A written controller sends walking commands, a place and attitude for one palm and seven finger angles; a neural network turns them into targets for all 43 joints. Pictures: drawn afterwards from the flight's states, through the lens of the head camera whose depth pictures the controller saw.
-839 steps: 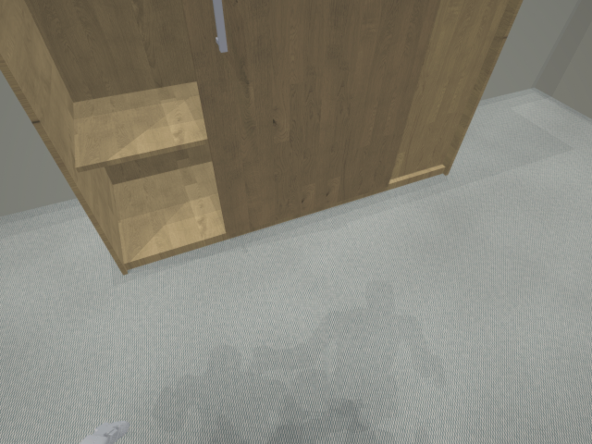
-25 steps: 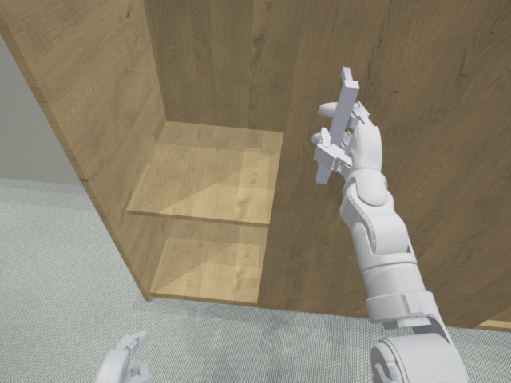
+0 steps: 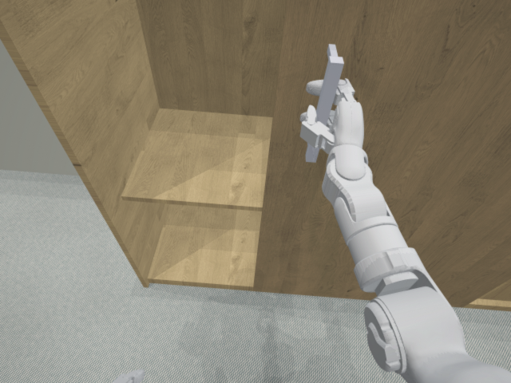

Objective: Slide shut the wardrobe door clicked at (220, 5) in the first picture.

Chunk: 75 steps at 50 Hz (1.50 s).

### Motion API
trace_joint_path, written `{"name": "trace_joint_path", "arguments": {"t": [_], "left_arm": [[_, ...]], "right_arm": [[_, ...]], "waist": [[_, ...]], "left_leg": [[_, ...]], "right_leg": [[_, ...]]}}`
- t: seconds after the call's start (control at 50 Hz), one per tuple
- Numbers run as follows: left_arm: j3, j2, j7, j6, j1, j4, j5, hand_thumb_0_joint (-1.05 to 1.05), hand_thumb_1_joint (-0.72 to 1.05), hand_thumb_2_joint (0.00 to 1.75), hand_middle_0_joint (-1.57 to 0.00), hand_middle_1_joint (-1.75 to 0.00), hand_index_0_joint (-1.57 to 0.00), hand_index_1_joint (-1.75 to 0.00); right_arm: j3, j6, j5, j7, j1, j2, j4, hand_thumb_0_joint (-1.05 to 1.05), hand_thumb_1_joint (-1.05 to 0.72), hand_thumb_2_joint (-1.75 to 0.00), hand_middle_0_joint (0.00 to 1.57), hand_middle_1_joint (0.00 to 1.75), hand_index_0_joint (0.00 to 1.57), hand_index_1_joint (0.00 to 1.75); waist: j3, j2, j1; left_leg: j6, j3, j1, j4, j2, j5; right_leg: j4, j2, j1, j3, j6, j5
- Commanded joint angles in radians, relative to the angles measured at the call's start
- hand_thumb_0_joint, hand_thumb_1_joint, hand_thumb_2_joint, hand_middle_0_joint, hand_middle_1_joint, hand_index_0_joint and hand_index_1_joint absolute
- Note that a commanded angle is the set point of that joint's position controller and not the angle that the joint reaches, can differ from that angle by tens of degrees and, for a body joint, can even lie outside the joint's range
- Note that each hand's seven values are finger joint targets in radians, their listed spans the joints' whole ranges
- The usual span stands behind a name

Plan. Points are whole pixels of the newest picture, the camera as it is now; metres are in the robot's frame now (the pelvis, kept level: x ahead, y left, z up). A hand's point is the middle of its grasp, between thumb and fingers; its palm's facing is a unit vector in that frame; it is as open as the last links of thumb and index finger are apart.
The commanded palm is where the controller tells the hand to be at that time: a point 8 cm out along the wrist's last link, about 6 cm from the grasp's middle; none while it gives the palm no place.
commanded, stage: tug the door sideways, standing still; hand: right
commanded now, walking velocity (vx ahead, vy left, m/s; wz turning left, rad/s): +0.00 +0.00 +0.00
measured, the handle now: (320, 108) +0.51 -0.06 +0.17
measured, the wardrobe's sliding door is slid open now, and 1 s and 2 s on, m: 0.42 0.41 0.21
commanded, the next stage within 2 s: step sideways, sliding the door along in 0.14 s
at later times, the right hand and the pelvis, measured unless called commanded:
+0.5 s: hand (309, 129) +0.45 -0.04 +0.17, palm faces -0.05 +0.99 -0.15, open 6.0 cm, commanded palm +0.44 -0.07 +0.18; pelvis -0.01 +0.01 -0.01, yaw +4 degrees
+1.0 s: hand (295, 127) +0.46 -0.02 +0.17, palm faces +0.11 +0.99 -0.07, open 6.0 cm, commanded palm +0.45 +0.00 +0.17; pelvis +0.03 +0.13 -0.01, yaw -5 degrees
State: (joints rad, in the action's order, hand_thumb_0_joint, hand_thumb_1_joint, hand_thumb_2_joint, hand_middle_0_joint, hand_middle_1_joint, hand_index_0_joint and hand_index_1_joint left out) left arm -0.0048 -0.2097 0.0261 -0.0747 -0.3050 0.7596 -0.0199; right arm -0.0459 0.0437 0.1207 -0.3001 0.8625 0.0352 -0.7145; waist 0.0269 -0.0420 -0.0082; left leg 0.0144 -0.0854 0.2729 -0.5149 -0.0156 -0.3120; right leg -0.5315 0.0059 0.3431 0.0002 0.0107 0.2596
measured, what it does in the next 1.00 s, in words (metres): steps to the left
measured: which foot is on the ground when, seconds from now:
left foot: down 0.00-0.80, up 0.82-1.00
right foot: down 0.00-1.00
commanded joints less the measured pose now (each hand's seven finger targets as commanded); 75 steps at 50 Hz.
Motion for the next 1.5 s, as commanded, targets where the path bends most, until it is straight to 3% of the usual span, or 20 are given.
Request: {"name": "trace_joint_path", "arguments": {"t": [0.0,0.22,0.24,0.32,0.44,0.54,0.6,0.66,0.72,0.74,0.76,0.8,1.02,1.12,1.2,1.24,1.28,1.34,1.4,1.48], "left_arm": [[-0.040,-0.119,0.001,-0.064,0.011,-0.101,-0.002,0.00,0.90,0.90,-0.20,-0.30,-0.20,-0.30],[-0.043,-0.126,0.009,-0.112,-0.013,-0.078,-0.005,0.00,0.90,0.90,-0.20,-0.30,-0.20,-0.30],[-0.056,-0.178,-0.031,-0.076,0.019,-0.112,-0.003,0.00,0.90,0.90,-0.20,-0.30,-0.20,-0.30],[-0.041,-0.132,-0.072,-0.046,0.085,-0.154,-0.013,0.00,0.90,0.90,-0.20,-0.30,-0.20,-0.30],[-0.032,-0.129,-0.103,-0.014,0.117,-0.176,-0.011,0.00,0.90,0.90,-0.20,-0.30,-0.20,-0.30],[-0.030,-0.127,-0.095,0.003,0.137,-0.184,-0.019,0.00,0.90,0.90,-0.20,-0.30,-0.20,-0.30],[-0.044,-0.095,-0.093,0.007,0.180,-0.178,-0.036,0.00,0.90,0.90,-0.20,-0.30,-0.20,-0.30],[-0.027,-0.060,-0.088,-0.019,0.214,-0.176,-0.026,0.00,0.90,0.90,-0.20,-0.30,-0.20,-0.30],[-0.035,-0.058,-0.082,-0.022,0.224,-0.183,-0.015,0.00,0.90,0.90,-0.20,-0.30,-0.20,-0.30],[-0.056,-0.088,-0.076,-0.020,0.204,-0.184,-0.013,0.00,0.90,0.90,-0.20,-0.30,-0.20,-0.30],[-0.077,-0.129,-0.061,-0.016,0.192,-0.197,-0.014,0.00,0.90,0.90,-0.20,-0.30,-0.20,-0.30],[-0.071,-0.134,-0.009,0.012,0.196,-0.224,-0.023,0.00,0.90,0.90,-0.20,-0.30,-0.20,-0.30],[-0.086,-0.106,-0.011,0.004,0.292,-0.264,-0.040,0.00,0.90,0.90,-0.20,-0.30,-0.20,-0.30],[-0.082,-0.068,-0.045,-0.014,0.288,-0.209,-0.034,0.00,0.90,0.90,-0.20,-0.30,-0.20,-0.30],[-0.053,-0.048,-0.068,-0.064,0.328,-0.193,-0.016,0.00,0.90,0.90,-0.20,-0.30,-0.20,-0.30],[-0.078,-0.092,-0.050,-0.078,0.333,-0.242,-0.014,0.00,0.90,0.90,-0.20,-0.30,-0.20,-0.30],[-0.084,-0.103,-0.017,-0.086,0.292,-0.252,-0.024,0.00,0.90,0.90,-0.20,-0.30,-0.20,-0.30],[-0.068,-0.084,-0.007,-0.111,0.300,-0.269,-0.031,0.00,0.90,0.90,-0.20,-0.30,-0.20,-0.30],[-0.077,-0.082,-0.023,-0.097,0.290,-0.256,-0.035,0.00,0.90,0.90,-0.20,-0.30,-0.20,-0.30],[-0.064,-0.062,-0.031,-0.102,0.311,-0.254,-0.022,0.00,0.90,0.90,-0.20,-0.30,-0.20,-0.30]], "right_arm": [[-0.160,-0.115,-0.010,0.091,0.615,-0.192,0.230,0.00,-0.90,-0.90,0.45,1.40,0.45,1.40],[-0.144,-0.175,-0.010,0.084,0.727,-0.174,0.195,0.00,-0.90,-0.90,0.45,1.40,0.45,1.40],[0.171,-0.219,-0.082,0.120,0.701,0.407,0.264,0.00,-0.90,-0.90,0.45,1.40,0.45,1.40],[0.014,-0.250,-0.055,0.209,0.589,0.176,0.241,0.00,-0.90,-0.90,0.45,1.40,0.45,1.40],[-0.019,-0.243,-0.034,0.236,0.565,0.158,0.325,0.00,-0.90,-0.90,0.45,1.40,0.45,1.40],[-0.050,-0.229,-0.037,0.243,0.525,0.129,0.377,0.00,-0.90,-0.90,0.45,1.40,0.45,1.40],[-0.080,-0.206,-0.043,0.250,0.524,0.092,0.340,0.00,-0.90,-0.90,0.45,1.40,0.45,1.40],[-0.189,-0.265,-0.064,0.270,0.571,-0.034,0.458,0.00,-0.90,-0.90,0.45,1.40,0.45,1.40],[-0.253,-0.309,-0.068,0.269,0.550,-0.087,0.589,0.00,-0.90,-0.90,0.45,1.40,0.45,1.40],[-0.238,-0.313,-0.063,0.265,0.533,-0.054,0.624,0.00,-0.90,-0.90,0.45,1.40,0.45,1.40],[-0.259,-0.309,-0.042,0.268,0.527,-0.075,0.644,0.00,-0.90,-0.90,0.45,1.40,0.45,1.40],[-0.257,-0.279,-0.026,0.278,0.500,-0.097,0.598,0.00,-0.90,-0.90,0.45,1.40,0.45,1.40],[-0.245,-0.260,-0.071,0.305,0.460,-0.052,0.730,0.00,-0.90,-0.90,0.45,1.40,0.45,1.40],[-0.163,-0.234,-0.105,0.275,0.329,0.072,0.745,0.00,-0.90,-0.90,0.45,1.40,0.45,1.40],[-0.262,-0.252,-0.077,0.256,0.300,-0.042,0.958,0.00,-0.90,-0.90,0.45,1.40,0.45,1.40],[-0.298,-0.266,-0.063,0.261,0.243,-0.100,1.002,0.00,-0.90,-0.90,0.45,1.40,0.45,1.40],[-0.314,-0.272,-0.063,0.271,0.206,-0.117,0.982,0.00,-0.90,-0.90,0.45,1.40,0.45,1.40],[-0.328,-0.282,-0.079,0.271,0.199,-0.104,1.018,0.00,-0.90,-0.90,0.45,1.40,0.45,1.40],[-0.296,-0.267,-0.104,0.253,0.133,-0.039,1.016,0.00,-0.90,-0.90,0.45,1.40,0.45,1.40],[-0.403,-0.282,-0.088,0.255,0.096,-0.142,1.132,0.00,-0.90,-0.90,0.45,1.40,0.45,1.40]], "waist": [[0.358,0.057,-0.110],[0.350,0.044,-0.134],[0.346,0.066,-0.032],[0.295,0.039,-0.055],[0.227,-0.092,-0.050],[0.240,0.037,-0.037],[0.157,0.458,0.000],[0.143,0.185,-0.006],[0.257,0.080,-0.049],[0.313,0.044,-0.062],[0.351,-0.130,-0.064],[0.337,-0.043,-0.057],[0.258,-0.243,-0.037],[0.279,0.383,-0.026],[0.290,0.146,-0.034],[0.371,-0.047,-0.006],[0.368,-0.091,-0.004],[0.298,-0.153,-0.001],[0.309,0.304,-0.014],[0.325,0.177,-0.017]], "left_leg": [[0.012,0.027,0.086,0.050,0.052,0.336],[0.006,0.035,0.142,0.049,0.056,0.294],[-0.018,0.103,0.056,0.074,-0.022,0.201],[-0.014,0.071,0.045,-0.010,-0.009,0.110],[0.017,0.087,0.253,-0.248,0.018,-0.201],[0.030,0.095,-0.104,0.091,-0.002,0.115],[0.150,0.424,-0.342,0.232,-0.227,0.504],[0.138,0.302,-0.427,0.073,-0.220,0.855],[0.081,0.092,-0.343,-0.155,-0.129,0.883],[0.023,0.056,-0.113,-0.312,-0.096,0.770],[-0.032,0.070,0.243,-0.550,-0.013,0.232],[0.030,0.281,0.379,-0.804,-0.015,-0.216],[-0.017,-0.020,-0.077,-0.175,0.013,0.112],[0.101,0.330,-0.426,0.022,-0.236,1.064],[0.041,0.176,-0.326,-0.135,-0.173,0.956],[-0.035,0.065,-0.097,-0.227,-0.069,0.478],[-0.009,0.094,0.013,-0.225,-0.041,0.002],[-0.007,0.080,-0.081,-0.016,-0.047,0.296],[0.065,0.329,-0.385,-0.013,-0.225,1.158],[0.052,0.275,-0.292,-0.096,-0.187,0.994]], "right_leg": [[0.013,-0.014,-0.353,0.053,0.006,-0.339],[0.010,-0.016,-0.357,0.054,0.004,-0.289],[0.020,-0.081,-0.259,0.019,0.050,-0.199],[0.043,-0.131,-0.280,0.062,0.081,-0.108],[0.118,-0.330,-0.433,0.364,0.192,-0.085],[-0.121,-0.213,-0.270,0.087,0.104,-0.343],[-0.497,0.002,0.119,-0.030,0.016,0.150],[-0.368,-0.031,0.133,0.017,0.036,0.207],[0.072,-0.028,-0.192,-0.067,0.024,-0.212],[0.131,-0.100,-0.472,-0.020,0.062,-0.456],[0.057,-0.338,-0.751,0.259,0.178,-0.902],[-0.011,-0.519,-0.750,0.447,0.272,-0.913],[-0.125,-0.288,-0.375,-0.013,0.070,-0.607],[-0.416,-0.029,-0.032,0.017,-0.036,0.179],[0.037,-0.083,-0.191,-0.021,0.012,-0.083],[0.032,-0.280,-0.481,0.098,0.080,-0.764],[-0.007,-0.360,-0.574,0.074,0.126,-0.936],[-0.188,-0.270,-0.492,-0.054,0.067,-0.805],[-0.279,-0.084,-0.110,-0.057,-0.028,-0.013],[-0.004,-0.111,-0.194,-0.025,0.007,-0.093]]}}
